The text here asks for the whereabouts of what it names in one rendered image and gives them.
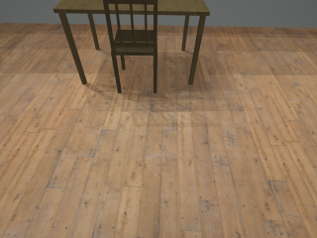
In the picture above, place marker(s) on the chair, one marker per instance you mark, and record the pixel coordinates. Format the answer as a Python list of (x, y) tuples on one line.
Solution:
[(132, 42)]

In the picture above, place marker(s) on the table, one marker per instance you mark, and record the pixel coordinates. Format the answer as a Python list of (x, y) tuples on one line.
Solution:
[(185, 8)]

